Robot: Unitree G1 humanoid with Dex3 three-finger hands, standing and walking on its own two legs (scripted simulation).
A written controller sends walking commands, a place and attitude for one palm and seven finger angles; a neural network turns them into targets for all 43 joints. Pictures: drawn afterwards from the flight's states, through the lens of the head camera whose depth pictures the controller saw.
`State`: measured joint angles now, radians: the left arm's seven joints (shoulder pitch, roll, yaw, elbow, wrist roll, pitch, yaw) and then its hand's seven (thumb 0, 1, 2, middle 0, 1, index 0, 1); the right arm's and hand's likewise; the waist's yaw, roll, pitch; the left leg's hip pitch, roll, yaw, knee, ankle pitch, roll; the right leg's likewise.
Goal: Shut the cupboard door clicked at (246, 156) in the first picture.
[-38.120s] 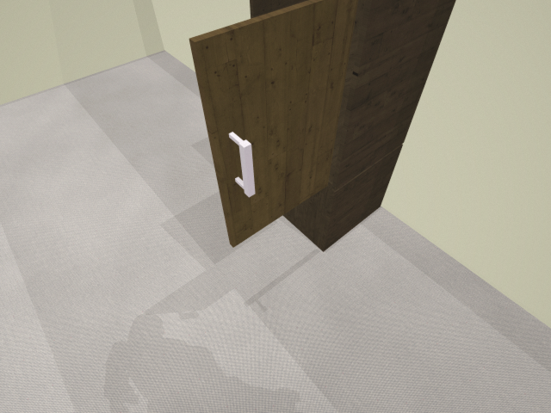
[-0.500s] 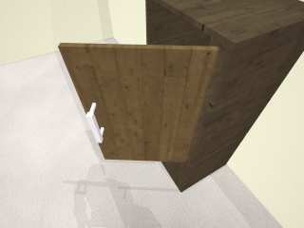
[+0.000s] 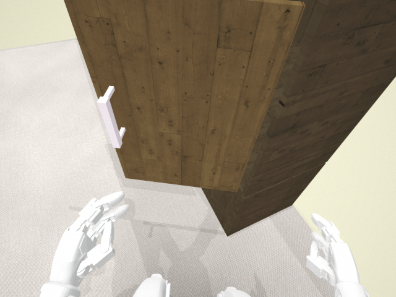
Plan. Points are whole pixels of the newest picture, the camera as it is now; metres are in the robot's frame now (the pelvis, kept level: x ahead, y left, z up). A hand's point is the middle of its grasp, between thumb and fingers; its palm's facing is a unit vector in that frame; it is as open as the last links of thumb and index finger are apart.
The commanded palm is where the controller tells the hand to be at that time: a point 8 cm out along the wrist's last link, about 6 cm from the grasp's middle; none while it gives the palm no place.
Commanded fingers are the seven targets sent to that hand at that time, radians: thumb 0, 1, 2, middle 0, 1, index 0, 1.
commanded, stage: raise the hand and make a fist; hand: left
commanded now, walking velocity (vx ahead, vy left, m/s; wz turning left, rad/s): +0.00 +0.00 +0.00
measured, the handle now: (114, 118) +0.49 +0.23 +0.06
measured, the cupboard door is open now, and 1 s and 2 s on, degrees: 58 58 58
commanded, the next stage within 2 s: bring the fist close to the handle in 1.54 s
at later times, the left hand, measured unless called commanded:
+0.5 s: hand (90, 239) +0.21 +0.20 +0.04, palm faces -0.05 -1.00 -0.02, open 4.0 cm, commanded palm +0.18 +0.25 +0.04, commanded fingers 0.00 0.90 0.90 -1.01 -1.18 -1.01 -1.18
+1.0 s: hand (76, 235) +0.21 +0.22 +0.06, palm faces -0.05 -1.00 -0.03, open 3.1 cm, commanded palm +0.19 +0.28 +0.06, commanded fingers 0.00 0.90 0.90 -1.30 -1.50 -1.30 -1.50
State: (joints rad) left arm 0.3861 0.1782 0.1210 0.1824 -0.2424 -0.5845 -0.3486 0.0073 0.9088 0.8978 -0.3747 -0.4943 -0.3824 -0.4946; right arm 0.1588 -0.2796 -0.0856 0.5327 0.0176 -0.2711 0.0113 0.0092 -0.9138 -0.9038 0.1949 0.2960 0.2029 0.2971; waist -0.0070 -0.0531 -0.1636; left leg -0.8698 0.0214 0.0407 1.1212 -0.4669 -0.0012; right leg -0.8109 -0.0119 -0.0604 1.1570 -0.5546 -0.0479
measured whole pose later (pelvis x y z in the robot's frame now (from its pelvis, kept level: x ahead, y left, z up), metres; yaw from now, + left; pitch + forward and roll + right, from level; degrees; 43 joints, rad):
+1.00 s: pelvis +0.00 +0.04 +0.00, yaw +0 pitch +14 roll -4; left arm 0.40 0.26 0.12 -0.07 -0.27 -0.34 -0.27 0.02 0.90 0.90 -1.25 -1.45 -1.26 -1.45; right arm 0.24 -0.22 0.05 0.44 0.03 -0.18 -0.04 0.01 -0.91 -0.90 0.20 0.30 0.21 0.30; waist 0.01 0.04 -0.15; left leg -0.91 0.02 0.00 1.15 -0.48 0.05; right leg -0.79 -0.01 -0.10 1.09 -0.53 0.00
